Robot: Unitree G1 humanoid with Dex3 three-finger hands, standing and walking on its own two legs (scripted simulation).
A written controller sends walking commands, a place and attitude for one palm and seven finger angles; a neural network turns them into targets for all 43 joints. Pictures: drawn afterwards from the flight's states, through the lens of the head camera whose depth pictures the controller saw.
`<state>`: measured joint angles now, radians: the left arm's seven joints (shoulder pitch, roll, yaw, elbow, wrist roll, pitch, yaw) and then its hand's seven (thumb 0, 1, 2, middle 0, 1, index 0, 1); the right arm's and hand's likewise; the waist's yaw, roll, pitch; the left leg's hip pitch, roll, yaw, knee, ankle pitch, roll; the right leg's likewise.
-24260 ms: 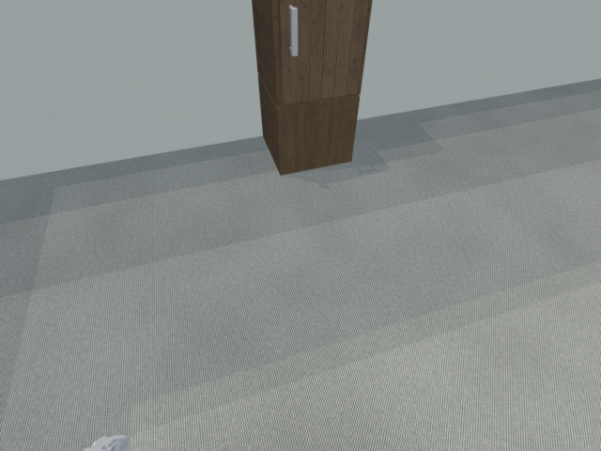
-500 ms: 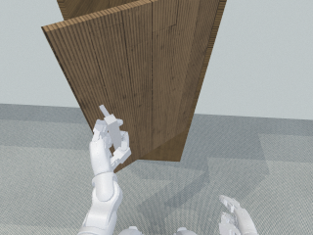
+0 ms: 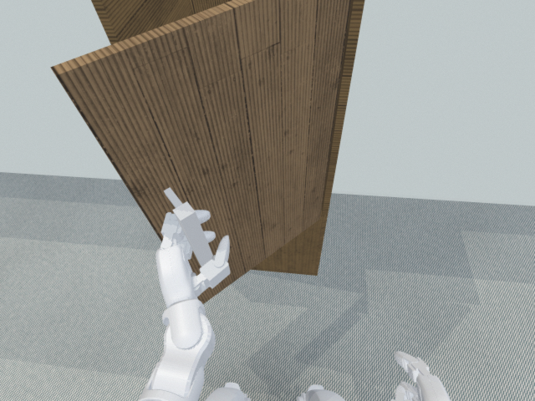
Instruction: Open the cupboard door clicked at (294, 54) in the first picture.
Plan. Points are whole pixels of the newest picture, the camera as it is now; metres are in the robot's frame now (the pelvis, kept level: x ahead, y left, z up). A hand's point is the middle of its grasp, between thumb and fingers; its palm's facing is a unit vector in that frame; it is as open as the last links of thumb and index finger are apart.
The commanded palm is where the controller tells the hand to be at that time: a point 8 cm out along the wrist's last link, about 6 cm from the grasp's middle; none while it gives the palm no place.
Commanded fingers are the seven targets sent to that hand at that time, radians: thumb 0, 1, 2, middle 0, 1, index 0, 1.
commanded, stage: open thumb and fingers to let go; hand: left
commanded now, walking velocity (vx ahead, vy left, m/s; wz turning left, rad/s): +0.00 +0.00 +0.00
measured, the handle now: (191, 233) +0.36 +0.13 +0.04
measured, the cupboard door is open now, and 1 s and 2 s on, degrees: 45 47 47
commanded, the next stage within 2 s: slide the hand sideways off the handle in 0.56 s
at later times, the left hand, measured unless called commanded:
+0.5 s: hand (215, 258) +0.32 +0.09 +0.04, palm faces +0.28 -0.96 -0.01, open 14.8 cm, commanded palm +0.28 +0.14 +0.04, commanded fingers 0.00 -0.50 0.30 -0.16 -0.35 -0.16 -0.35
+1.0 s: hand (206, 283) +0.28 +0.10 +0.04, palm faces -0.19 -0.98 +0.06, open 16.2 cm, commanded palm +0.26 +0.16 +0.04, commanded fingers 0.00 -0.50 0.30 -0.15 -0.30 -0.15 -0.30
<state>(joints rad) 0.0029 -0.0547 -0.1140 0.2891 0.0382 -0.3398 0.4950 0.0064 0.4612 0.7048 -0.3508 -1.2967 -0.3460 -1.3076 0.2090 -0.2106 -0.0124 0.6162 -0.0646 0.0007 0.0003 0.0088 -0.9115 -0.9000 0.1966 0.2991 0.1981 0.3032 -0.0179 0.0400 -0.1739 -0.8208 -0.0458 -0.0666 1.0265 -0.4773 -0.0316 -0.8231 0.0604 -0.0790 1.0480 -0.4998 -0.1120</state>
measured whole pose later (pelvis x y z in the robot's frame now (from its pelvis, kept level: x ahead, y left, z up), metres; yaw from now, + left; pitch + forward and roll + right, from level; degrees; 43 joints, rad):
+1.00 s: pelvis -0.01 +0.06 +0.00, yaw -2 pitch +13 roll -1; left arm 0.01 0.03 -0.22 0.26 -0.09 -0.34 0.06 -0.01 -0.50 0.30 -0.17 -0.33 -0.17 -0.34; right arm 0.25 -0.22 0.02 0.51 0.00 -0.02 0.00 0.01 -0.91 -0.90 0.20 0.30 0.20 0.30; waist -0.02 0.04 -0.15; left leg -0.82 -0.07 -0.01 1.08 -0.48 0.06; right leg -0.81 0.04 -0.03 1.05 -0.48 -0.03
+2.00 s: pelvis -0.01 +0.04 -0.03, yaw -2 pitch +16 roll -2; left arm 0.46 0.21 0.02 -0.15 -0.22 -0.37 -0.20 -0.01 -0.50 0.30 -0.15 -0.30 -0.15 -0.30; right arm 0.24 -0.24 0.02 0.43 0.01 -0.09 -0.05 0.01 -0.91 -0.90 0.20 0.30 0.20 0.30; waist 0.00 0.05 -0.18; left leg -0.94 -0.04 -0.06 1.22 -0.56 0.02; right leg -0.91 0.07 -0.08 1.17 -0.54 -0.06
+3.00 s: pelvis +0.03 +0.07 +0.06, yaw -3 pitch +0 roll -2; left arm 0.53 0.35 0.25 -0.41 -0.06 -0.04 0.13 0.00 0.32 0.65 -0.19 -0.30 -0.19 -0.30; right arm 0.25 -0.22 0.05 0.57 0.02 -0.09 -0.10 0.01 -0.91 -0.90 0.20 0.30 0.20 0.30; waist 0.04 0.07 -0.07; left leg -0.25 -0.06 -0.01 0.59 -0.34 0.07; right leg -0.22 0.04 0.00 0.54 -0.32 -0.01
